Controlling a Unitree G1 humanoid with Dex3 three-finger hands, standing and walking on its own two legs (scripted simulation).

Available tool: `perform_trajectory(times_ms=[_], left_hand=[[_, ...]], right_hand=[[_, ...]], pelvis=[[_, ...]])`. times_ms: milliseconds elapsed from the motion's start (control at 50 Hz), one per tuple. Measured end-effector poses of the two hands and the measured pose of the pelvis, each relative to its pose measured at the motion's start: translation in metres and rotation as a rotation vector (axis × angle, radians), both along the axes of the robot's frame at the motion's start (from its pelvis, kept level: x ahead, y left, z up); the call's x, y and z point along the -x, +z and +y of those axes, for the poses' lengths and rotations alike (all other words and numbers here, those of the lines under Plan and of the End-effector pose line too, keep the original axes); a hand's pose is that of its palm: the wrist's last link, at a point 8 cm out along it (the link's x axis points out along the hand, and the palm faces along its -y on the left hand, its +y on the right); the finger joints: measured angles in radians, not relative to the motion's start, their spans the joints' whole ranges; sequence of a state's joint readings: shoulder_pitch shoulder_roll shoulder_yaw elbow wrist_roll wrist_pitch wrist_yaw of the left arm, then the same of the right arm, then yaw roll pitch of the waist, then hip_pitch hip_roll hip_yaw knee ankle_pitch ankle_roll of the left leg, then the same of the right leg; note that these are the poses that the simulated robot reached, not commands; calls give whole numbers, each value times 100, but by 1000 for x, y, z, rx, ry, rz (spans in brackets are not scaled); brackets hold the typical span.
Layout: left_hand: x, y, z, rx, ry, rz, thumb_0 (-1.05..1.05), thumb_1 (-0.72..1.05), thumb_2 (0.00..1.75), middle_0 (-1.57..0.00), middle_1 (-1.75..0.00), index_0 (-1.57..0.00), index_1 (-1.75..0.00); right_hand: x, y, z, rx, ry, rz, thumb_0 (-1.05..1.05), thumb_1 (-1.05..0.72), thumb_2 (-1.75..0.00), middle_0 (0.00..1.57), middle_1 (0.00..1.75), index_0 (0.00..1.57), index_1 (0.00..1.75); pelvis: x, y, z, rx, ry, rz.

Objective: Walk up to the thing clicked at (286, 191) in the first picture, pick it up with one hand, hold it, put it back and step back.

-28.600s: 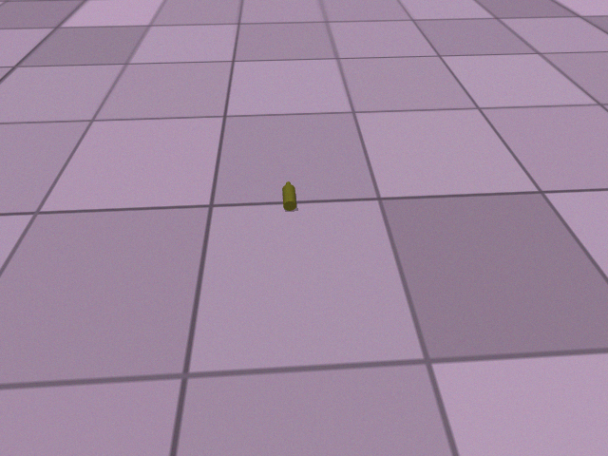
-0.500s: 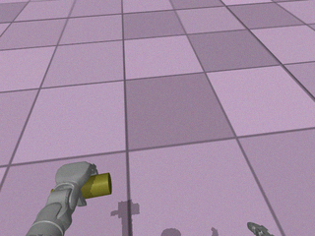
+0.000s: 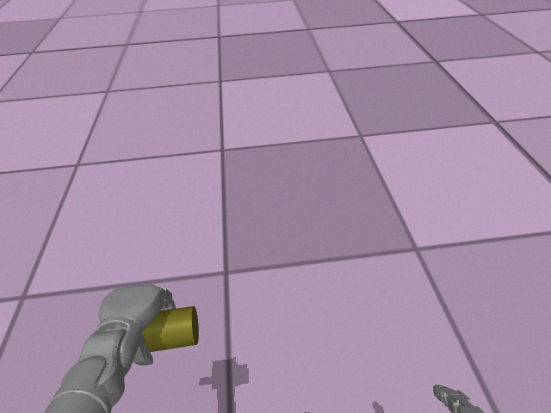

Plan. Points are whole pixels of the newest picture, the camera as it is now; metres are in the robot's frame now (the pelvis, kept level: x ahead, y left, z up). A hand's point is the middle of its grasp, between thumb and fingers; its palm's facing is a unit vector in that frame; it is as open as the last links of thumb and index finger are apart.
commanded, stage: hold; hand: left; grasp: from above
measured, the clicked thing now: (145, 332) +0.30 +0.23 -0.08
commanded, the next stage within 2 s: crouch in 1.00 s
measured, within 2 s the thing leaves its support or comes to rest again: neither
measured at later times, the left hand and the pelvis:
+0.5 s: hand (140, 339) +0.27 +0.22 -0.04, palm faces -0.45 -0.06 -0.89, open 9.1 cm; pelvis -0.01 +0.00 +0.00, yaw +0 degrees
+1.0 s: hand (136, 341) +0.27 +0.22 -0.04, palm faces -0.46 -0.06 -0.89, open 9.1 cm; pelvis -0.01 +0.00 +0.01, yaw +0 degrees
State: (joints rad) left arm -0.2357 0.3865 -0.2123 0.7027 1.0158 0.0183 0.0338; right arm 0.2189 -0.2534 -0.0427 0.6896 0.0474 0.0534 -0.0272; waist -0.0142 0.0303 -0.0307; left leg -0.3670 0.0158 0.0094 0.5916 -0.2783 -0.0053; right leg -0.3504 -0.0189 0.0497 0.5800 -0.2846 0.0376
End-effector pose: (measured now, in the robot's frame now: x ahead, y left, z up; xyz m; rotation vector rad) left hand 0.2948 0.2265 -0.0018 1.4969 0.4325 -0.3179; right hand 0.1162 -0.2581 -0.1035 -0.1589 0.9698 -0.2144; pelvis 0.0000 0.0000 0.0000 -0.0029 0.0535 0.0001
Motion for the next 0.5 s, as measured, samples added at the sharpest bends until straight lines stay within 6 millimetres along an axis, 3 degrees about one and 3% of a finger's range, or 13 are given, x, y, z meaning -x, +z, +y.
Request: perform_trajectory(times_ms=[500], left_hand=[[16, 17, -6, 7, -8, -13, 0, 11, 41, -88, -30, -84, -33]], right_hand=[[-12, 9, 4, -15, 30, -65, 1, -89, -90, 20, 30, 20, 30]], pelvis=[[10, 4, -4, -4, 2, -44]])
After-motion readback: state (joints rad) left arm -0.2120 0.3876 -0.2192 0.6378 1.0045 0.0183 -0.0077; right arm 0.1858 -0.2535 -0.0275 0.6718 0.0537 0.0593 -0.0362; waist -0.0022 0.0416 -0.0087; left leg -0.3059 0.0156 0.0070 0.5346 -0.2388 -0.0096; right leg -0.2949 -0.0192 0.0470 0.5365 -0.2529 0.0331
